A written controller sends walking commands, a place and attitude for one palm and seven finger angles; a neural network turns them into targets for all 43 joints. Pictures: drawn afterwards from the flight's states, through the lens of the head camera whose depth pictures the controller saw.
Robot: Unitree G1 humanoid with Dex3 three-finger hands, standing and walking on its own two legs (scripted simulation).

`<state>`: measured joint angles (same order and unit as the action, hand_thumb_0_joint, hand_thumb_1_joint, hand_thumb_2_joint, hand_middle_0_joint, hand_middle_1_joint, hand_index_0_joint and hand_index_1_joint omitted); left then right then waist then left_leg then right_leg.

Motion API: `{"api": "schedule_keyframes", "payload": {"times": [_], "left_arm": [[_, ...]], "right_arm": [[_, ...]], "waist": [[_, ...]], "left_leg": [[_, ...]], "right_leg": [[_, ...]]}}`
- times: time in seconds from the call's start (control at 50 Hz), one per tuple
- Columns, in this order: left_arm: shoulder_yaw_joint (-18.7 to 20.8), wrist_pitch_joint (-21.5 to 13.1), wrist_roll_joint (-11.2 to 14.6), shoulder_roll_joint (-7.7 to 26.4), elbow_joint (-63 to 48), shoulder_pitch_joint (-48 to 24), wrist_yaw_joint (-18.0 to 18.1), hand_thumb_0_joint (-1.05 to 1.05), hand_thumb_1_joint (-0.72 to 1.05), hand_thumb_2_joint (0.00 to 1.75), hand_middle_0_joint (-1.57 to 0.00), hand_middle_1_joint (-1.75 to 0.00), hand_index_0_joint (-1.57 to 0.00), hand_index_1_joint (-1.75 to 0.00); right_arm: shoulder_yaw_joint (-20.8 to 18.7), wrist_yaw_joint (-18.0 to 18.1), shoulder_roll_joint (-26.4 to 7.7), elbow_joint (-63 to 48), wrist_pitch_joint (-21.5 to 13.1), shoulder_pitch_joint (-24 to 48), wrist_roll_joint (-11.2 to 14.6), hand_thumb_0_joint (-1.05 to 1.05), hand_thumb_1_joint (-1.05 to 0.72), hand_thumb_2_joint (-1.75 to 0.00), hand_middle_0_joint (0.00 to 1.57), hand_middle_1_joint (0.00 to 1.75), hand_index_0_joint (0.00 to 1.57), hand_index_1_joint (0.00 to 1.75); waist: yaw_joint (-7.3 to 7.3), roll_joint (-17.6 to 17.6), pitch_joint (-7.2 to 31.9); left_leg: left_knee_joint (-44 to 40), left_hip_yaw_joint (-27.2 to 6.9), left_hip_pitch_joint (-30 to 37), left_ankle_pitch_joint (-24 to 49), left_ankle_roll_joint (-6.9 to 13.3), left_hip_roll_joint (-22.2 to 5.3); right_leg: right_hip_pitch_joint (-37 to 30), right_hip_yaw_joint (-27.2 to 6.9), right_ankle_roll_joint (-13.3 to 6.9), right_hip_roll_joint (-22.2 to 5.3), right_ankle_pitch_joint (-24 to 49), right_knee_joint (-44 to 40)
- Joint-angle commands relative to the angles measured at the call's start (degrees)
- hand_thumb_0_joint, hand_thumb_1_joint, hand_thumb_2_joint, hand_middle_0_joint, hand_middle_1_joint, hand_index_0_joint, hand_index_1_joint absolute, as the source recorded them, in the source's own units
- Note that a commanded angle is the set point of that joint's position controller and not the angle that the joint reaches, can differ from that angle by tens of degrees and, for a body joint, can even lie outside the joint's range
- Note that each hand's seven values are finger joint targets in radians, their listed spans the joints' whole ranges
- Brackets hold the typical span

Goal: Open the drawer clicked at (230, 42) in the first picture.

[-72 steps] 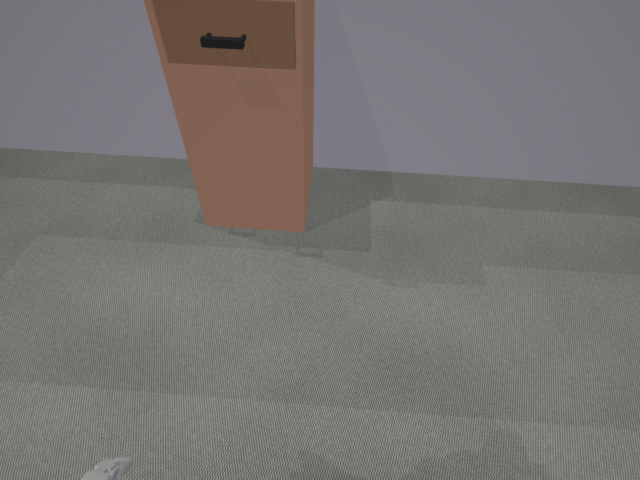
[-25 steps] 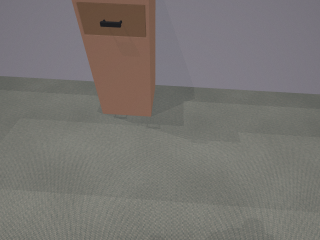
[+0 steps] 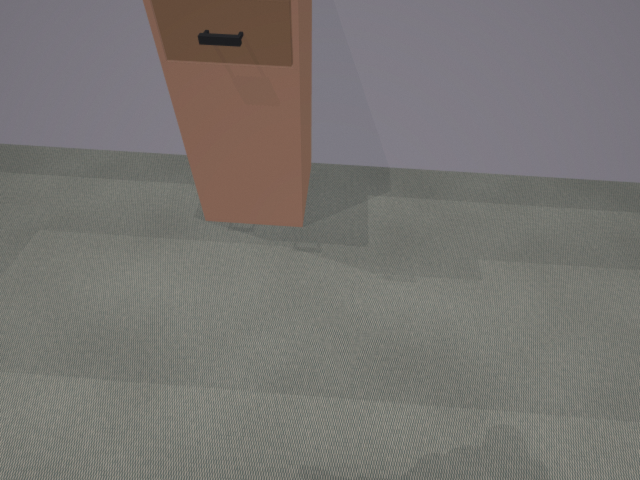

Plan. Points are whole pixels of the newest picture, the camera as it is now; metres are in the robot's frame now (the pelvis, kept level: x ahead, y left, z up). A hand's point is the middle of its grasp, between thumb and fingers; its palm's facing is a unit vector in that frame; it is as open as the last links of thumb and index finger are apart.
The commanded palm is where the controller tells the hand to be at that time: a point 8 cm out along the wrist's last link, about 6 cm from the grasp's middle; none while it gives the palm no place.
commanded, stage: walk to a spot facing it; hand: left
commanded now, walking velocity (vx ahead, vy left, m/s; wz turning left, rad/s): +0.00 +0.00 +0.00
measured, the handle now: (221, 36) +1.22 +0.36 +0.03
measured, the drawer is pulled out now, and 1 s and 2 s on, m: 0.00 0.00 0.00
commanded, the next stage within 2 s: turn to face it in 1.08 s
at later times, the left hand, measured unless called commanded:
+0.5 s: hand out of the picture +0.01 +0.26 -0.21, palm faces +0.19 -0.96 -0.19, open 7.4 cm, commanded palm none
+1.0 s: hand (177, 353) +0.35 +0.28 -0.18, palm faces +0.28 -0.94 -0.19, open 7.4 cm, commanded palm none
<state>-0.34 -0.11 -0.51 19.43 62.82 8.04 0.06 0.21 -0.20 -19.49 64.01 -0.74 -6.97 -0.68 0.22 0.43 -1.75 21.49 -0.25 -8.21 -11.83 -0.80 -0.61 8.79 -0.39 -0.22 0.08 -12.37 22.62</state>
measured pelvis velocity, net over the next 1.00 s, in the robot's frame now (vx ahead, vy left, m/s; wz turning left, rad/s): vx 0.28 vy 0.08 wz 0.32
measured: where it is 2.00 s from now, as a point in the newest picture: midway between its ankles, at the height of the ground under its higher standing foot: (281, 421)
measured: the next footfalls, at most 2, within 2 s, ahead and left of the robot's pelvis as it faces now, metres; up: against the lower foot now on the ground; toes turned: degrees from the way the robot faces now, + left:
left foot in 0.46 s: +0.11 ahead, +0.17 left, +0.00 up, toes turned +16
right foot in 0.96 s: +0.45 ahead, +0.02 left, +0.00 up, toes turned +9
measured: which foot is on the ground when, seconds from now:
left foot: down 0.00-0.22, up 0.24-0.44, down 0.46-0.98, up 1.00-1.00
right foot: down 0.00-0.46, up 0.48-0.94, down 0.96-1.00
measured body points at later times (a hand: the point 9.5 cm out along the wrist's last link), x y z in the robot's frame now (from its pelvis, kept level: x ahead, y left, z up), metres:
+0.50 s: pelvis +0.06 +0.06 -0.03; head +0.07 +0.09 +0.42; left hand +0.00 +0.31 -0.19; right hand +0.12 -0.20 -0.16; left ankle +0.07 +0.16 -0.75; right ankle +0.00 -0.11 -0.72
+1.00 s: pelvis +0.28 +0.08 -0.03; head +0.31 +0.07 +0.42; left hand +0.33 +0.33 -0.16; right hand +0.25 -0.14 -0.19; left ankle +0.08 +0.15 -0.73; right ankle +0.41 +0.01 -0.75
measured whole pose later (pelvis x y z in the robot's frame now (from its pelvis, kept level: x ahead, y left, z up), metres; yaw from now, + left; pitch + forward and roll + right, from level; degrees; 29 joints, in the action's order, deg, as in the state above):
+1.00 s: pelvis +0.28 +0.08 -0.03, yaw +18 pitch -1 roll +1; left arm 2.6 -3.7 -1.6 8.6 56.3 6.4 -0.9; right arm -2.2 0.5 -7.0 65.7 -3.4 -25.9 -1.1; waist -3.0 -0.8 -3.1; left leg 38.4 -1.4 -1.2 -29.5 1.0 0.2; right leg 25.9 7.9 -1.8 -4.2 -8.4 36.8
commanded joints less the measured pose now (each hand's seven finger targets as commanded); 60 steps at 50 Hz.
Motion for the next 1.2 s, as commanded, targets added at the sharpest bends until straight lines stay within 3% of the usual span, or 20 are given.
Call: {"api": "schedule_keyframes", "payload": {"times": [0.0,0.1,0.16,0.24,0.34,0.4,0.42,0.44,0.46,0.48,0.56,0.84,0.88,0.92,0.94,0.96,1.0,1.04,1.1,1.18], "left_arm": [[2.20,-1.54,-0.06,12.00,-4.03,-2.33,0.69,0.00,0.90,0.90,-0.20,-0.30,-0.20,-0.30],[1.57,-1.13,0.01,8.80,-3.21,-0.90,0.82,0.00,0.90,0.90,-0.20,-0.30,-0.20,-0.30],[1.49,0.35,-0.47,6.20,-2.64,3.67,0.72,0.00,0.90,0.90,-0.20,-0.30,-0.20,-0.30],[4.00,0.28,-1.11,10.27,-4.27,9.55,0.82,0.00,0.90,0.90,-0.20,-0.30,-0.20,-0.30],[4.88,-2.13,-1.51,8.57,-6.38,6.59,0.68,0.00,0.90,0.90,-0.20,-0.30,-0.20,-0.30],[5.12,-1.67,-0.88,6.88,-6.45,5.78,0.38,0.00,0.90,0.90,-0.20,-0.30,-0.20,-0.30],[4.47,-1.37,-0.45,3.30,-7.03,6.61,-0.06,0.00,0.90,0.90,-0.20,-0.30,-0.20,-0.30],[3.52,-1.19,-0.17,-1.05,-10.09,5.46,-0.64,0.00,0.90,0.90,-0.20,-0.30,-0.20,-0.30],[3.47,-1.12,-0.72,-0.56,-11.88,1.88,-0.38,0.00,0.90,0.90,-0.20,-0.30,-0.20,-0.30],[4.15,-1.32,-0.90,-0.07,-11.30,1.85,-0.63,0.00,0.90,0.90,-0.20,-0.30,-0.20,-0.30],[4.09,-1.39,-1.42,-2.63,-7.31,6.26,-1.41,0.00,0.90,0.90,-0.20,-0.30,-0.20,-0.30],[3.55,-2.57,-0.64,-6.51,-11.17,-6.52,-1.13,0.00,0.90,0.90,-0.20,-0.30,-0.20,-0.30],[4.00,-2.87,-0.62,-5.89,-10.56,-3.90,-1.08,0.00,0.90,0.90,-0.20,-0.30,-0.20,-0.30],[5.05,-3.84,-0.95,-3.15,-6.33,10.70,-0.79,0.00,0.90,0.90,-0.20,-0.30,-0.20,-0.30],[6.41,-4.72,-1.63,2.09,-4.07,19.80,-0.01,0.00,0.90,0.90,-0.20,-0.30,-0.20,-0.30],[7.82,-4.61,-1.45,8.20,-2.82,25.21,0.52,0.00,0.90,0.90,-0.20,-0.30,-0.20,-0.30],[6.91,-4.41,-0.67,4.59,-4.47,17.29,0.61,0.00,0.90,0.90,-0.20,-0.30,-0.20,-0.30],[5.33,-4.57,-0.72,-1.19,-6.44,9.45,0.93,0.00,0.90,0.90,-0.20,-0.30,-0.20,-0.30],[3.82,-4.76,-0.95,-4.44,-6.73,7.59,1.24,0.00,0.90,0.90,-0.20,-0.30,-0.20,-0.30],[3.56,-4.58,-1.03,-4.26,-6.45,8.63,1.67,0.00,0.90,0.90,-0.20,-0.30,-0.20,-0.30]], "right_arm": [[-2.18,1.04,-11.72,-3.58,-1.30,3.04,0.27,0.00,-0.90,-0.90,0.20,0.30,0.20,0.30],[-1.28,0.86,-8.43,-3.03,-0.76,2.19,0.07,0.00,-0.90,-0.90,0.20,0.30,0.20,0.30],[-0.56,0.31,-4.14,-2.94,0.68,-1.28,-0.50,0.00,-0.90,-0.90,0.20,0.30,0.20,0.30],[-1.80,-0.19,-4.34,-7.43,1.37,0.95,-0.56,0.00,-0.90,-0.90,0.20,0.30,0.20,0.30],[-2.50,-1.85,-0.52,-9.47,0.10,-1.81,0.12,0.00,-0.90,-0.90,0.20,0.30,0.20,0.30],[-3.14,-1.56,-0.12,-6.34,-0.40,-14.40,-0.26,0.00,-0.90,-0.90,0.20,0.30,0.20,0.30],[-4.31,-0.98,-3.99,-4.17,-0.89,-21.82,-0.56,0.00,-0.90,-0.90,0.20,0.30,0.20,0.30],[-5.77,-0.44,-9.53,-3.57,-1.38,-26.77,-0.88,0.00,-0.90,-0.90,0.20,0.30,0.20,0.30],[-5.62,0.30,-9.79,-3.42,-1.07,-26.88,-0.54,0.00,-0.90,-0.90,0.20,0.30,0.20,0.30],[-4.97,0.40,-7.18,-4.65,-0.91,-22.38,-0.29,0.00,-0.90,-0.90,0.20,0.30,0.20,0.30],[-3.53,1.11,-0.09,-5.98,-3.23,-15.19,-0.36,0.00,-0.90,-0.90,0.20,0.30,0.20,0.30],[-4.02,1.82,3.74,0.06,-4.01,-24.19,-0.66,0.00,-0.90,-0.90,0.20,0.30,0.20,0.30],[-4.14,2.02,2.93,0.08,-3.93,-22.50,-0.68,0.00,-0.90,-0.90,0.20,0.30,0.20,0.30],[-4.37,1.94,2.04,-0.34,-3.90,-20.37,-0.31,0.00,-0.90,-0.90,0.20,0.30,0.20,0.30],[-4.22,1.32,3.74,-1.43,-3.99,-21.10,0.18,0.00,-0.90,-0.90,0.20,0.30,0.20,0.30],[-3.64,0.99,6.84,-3.28,-4.20,-23.77,0.50,0.00,-0.90,-0.90,0.20,0.30,0.20,0.30],[-4.44,0.60,6.01,-4.03,-3.85,-17.56,0.35,0.00,-0.90,-0.90,0.20,0.30,0.20,0.30],[-4.40,-0.02,7.25,-4.78,-2.53,-12.77,-0.13,0.00,-0.90,-0.90,0.20,0.30,0.20,0.30],[-3.97,-0.48,8.93,-4.65,0.38,-13.62,-0.42,0.00,-0.90,-0.90,0.20,0.30,0.20,0.30],[-3.75,-1.03,9.29,-6.45,1.56,-10.97,-0.62,0.00,-0.90,-0.90,0.20,0.30,0.20,0.30]], "waist": [[-0.10,-0.42,4.65],[-0.07,-0.37,3.84],[0.84,1.81,0.85],[3.77,11.42,-4.76],[0.33,6.30,-4.11],[-4.73,1.41,0.02],[-7.40,-11.24,2.14],[-8.01,-26.68,1.20],[-7.59,-18.08,-0.05],[-5.18,-9.24,-1.63],[-0.85,-5.01,-3.71],[-4.45,-7.45,-7.34],[-2.59,-7.75,-6.91],[4.16,-2.99,0.65],[7.39,6.32,7.76],[6.82,18.02,15.00],[5.10,9.28,6.94],[1.67,3.01,-1.06],[-1.61,5.02,-2.47],[-2.26,5.73,-1.05]], "left_leg": [[-3.06,-5.10,2.23,10.43,2.35,-6.44],[-2.98,-4.85,1.34,7.64,1.91,-6.01],[1.00,-3.86,-6.27,-6.36,1.74,-3.50],[24.63,0.65,-22.62,-17.90,1.24,-1.62],[21.79,2.59,-19.39,-14.33,0.99,-5.12],[8.78,8.29,1.54,-4.15,1.24,-0.73],[1.56,-1.98,8.88,-10.76,3.19,-4.89],[-8.55,-27.87,11.56,-15.03,8.23,-19.40],[-12.61,-35.17,8.47,-17.77,11.42,-22.94],[-12.09,-31.15,4.46,-22.58,12.20,-21.62],[-12.30,-17.15,-4.44,-9.56,9.97,-13.67],[-8.15,-7.78,7.21,19.67,11.08,-12.02],[-4.31,-6.89,5.14,26.85,10.31,-12.05],[12.07,-4.32,1.06,32.16,7.46,-8.97],[28.47,-1.14,-11.11,17.08,4.92,-4.50],[47.27,1.41,-22.70,-17.92,2.72,4.04],[57.64,-2.38,-25.05,-13.86,3.72,-2.15],[56.71,-2.12,-24.60,-7.56,2.86,-5.86],[52.01,-0.15,-22.13,-5.17,0.50,-5.81],[41.85,2.37,-21.93,-1.77,-0.89,-6.15]], "right_leg": [[-1.03,-5.81,-1.59,-6.98,10.32,-3.68],[-1.07,-5.36,-0.99,-7.13,7.05,-4.21],[-1.05,-6.64,-0.90,-7.69,-12.77,-5.10],[-2.61,-20.14,-9.10,-21.31,-27.59,-15.45],[-2.92,-4.85,-8.08,-20.75,-6.42,-8.97],[7.19,6.20,-3.03,-15.28,-5.80,4.74],[14.01,10.10,-0.46,-10.05,-7.05,22.43],[29.28,10.21,3.27,-2.37,-24.08,40.28],[33.46,2.06,1.82,-3.44,-22.73,46.67],[32.63,0.26,0.75,-6.50,-17.04,47.91],[26.87,0.73,2.24,-8.30,-3.99,45.26],[25.52,6.45,2.04,-5.53,0.21,16.33],[18.18,7.27,0.78,-4.02,-0.22,13.21],[-1.05,7.20,-0.62,-2.15,4.16,7.88],[-16.90,-5.17,-3.95,-12.95,2.86,5.25],[-25.32,-28.88,-9.28,-29.66,5.75,-3.06],[-12.63,-24.49,-9.51,-27.89,-2.72,-7.21],[1.42,-11.98,-6.97,-24.77,0.12,-8.71],[8.34,2.83,-4.63,-21.09,15.11,-8.67],[7.56,8.80,-5.45,-18.93,22.81,-7.87]]}}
